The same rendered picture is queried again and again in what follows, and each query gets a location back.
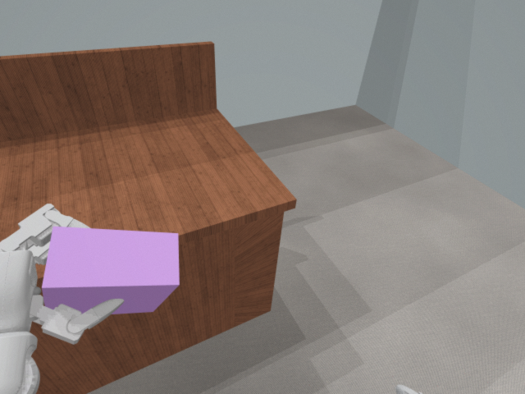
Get robot left forearm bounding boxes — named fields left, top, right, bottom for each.
left=0, top=332, right=40, bottom=394

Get table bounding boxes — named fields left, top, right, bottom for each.
left=0, top=41, right=297, bottom=394

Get sponge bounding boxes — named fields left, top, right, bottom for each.
left=42, top=227, right=180, bottom=314

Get left robot hand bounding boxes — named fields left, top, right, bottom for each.
left=0, top=204, right=124, bottom=345

